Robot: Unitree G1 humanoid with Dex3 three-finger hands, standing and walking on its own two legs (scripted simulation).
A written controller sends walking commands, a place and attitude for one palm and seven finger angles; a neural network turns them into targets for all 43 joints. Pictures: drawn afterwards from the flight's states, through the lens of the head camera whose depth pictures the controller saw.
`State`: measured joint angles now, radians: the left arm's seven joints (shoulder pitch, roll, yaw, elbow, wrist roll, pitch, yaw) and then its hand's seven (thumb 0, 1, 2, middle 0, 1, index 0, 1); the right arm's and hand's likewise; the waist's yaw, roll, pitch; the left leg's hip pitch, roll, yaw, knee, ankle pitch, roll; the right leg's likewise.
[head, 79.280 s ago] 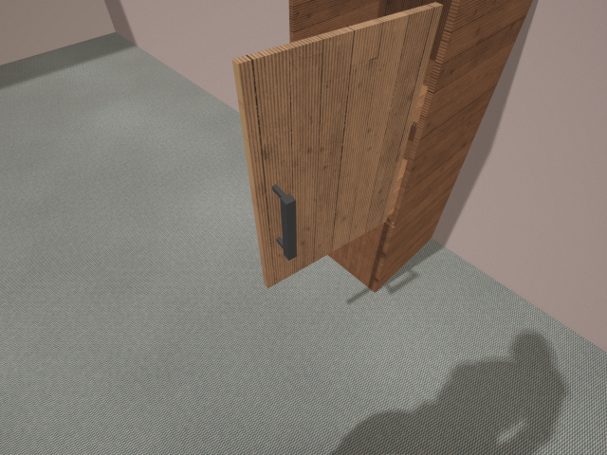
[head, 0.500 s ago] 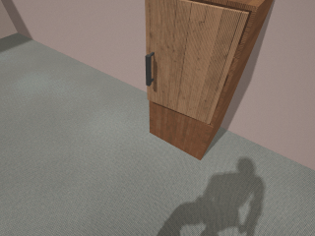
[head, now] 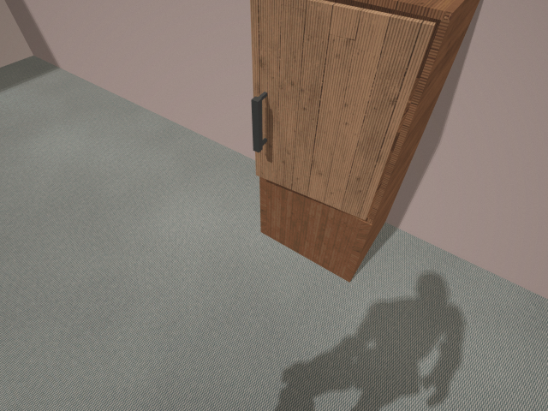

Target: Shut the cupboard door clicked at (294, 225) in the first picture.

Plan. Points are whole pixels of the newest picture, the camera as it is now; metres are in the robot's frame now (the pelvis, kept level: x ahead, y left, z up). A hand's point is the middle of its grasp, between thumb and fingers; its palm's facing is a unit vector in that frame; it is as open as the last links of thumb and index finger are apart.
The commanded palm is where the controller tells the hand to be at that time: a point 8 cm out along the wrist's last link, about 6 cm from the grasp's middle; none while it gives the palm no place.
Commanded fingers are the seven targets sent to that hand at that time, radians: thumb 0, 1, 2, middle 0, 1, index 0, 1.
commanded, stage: walk to a spot facing it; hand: left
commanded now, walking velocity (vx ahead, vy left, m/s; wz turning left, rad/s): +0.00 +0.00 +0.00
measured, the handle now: (260, 122) +0.89 +0.09 -0.10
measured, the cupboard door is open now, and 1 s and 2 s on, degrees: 5 5 5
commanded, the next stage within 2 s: none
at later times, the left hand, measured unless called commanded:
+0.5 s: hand out of the picture +0.01 +0.23 -0.21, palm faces +0.24 -0.95 -0.22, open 7.4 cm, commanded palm none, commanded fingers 0.00 0.90 0.90 -0.20 -0.30 -0.20 -0.30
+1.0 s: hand out of the picture +0.00 +0.20 -0.16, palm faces +0.47 -0.82 -0.31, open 7.4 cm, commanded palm none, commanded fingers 0.00 0.90 0.90 -0.20 -0.30 -0.20 -0.30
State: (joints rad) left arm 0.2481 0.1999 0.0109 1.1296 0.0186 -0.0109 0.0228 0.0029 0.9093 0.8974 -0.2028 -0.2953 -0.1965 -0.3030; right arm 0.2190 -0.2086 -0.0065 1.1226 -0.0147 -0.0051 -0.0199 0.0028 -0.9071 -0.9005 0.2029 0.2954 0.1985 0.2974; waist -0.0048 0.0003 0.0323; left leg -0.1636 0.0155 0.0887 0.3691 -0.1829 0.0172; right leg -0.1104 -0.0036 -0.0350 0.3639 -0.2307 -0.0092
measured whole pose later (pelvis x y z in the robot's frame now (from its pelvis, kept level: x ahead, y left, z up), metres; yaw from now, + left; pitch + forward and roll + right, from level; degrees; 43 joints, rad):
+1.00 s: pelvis +0.02 -0.02 -0.01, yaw +31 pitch +2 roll +1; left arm 0.17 0.19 0.04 0.88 0.03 0.03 0.03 0.00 0.91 0.90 -0.20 -0.30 -0.20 -0.30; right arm 0.19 -0.28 -0.10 0.93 -0.03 0.07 0.02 0.00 -0.91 -0.90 0.20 0.30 0.20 0.30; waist -0.04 0.06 0.08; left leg -0.55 -0.06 -0.07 1.09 -0.42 -0.04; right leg -0.24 -0.04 -0.05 0.54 -0.33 0.00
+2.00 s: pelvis +0.11 +0.13 -0.02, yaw +70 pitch +2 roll +1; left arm 0.37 0.18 0.05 0.97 0.03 -0.05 0.01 0.00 0.91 0.90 -0.21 -0.30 -0.20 -0.30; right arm 0.13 -0.24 -0.05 0.92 -0.03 0.02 0.06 0.01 -0.91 -0.90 0.20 0.29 0.19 0.30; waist 0.02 -0.03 0.12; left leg -0.52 0.04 0.12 0.72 -0.30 0.03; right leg 0.00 -0.16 -0.33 0.44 -0.43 0.08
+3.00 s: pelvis +0.16 +0.36 -0.01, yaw +57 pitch +1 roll -2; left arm 0.22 0.26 0.10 0.92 0.03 0.08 -0.02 0.01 0.91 0.90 -0.20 -0.30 -0.20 -0.30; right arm 0.18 -0.18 -0.02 0.90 -0.03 0.01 -0.03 0.00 -0.91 -0.90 0.20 0.30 0.20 0.30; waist 0.03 -0.04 0.06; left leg -0.22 0.06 0.06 0.51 -0.29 0.00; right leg -0.50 0.05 0.02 0.99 -0.46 0.03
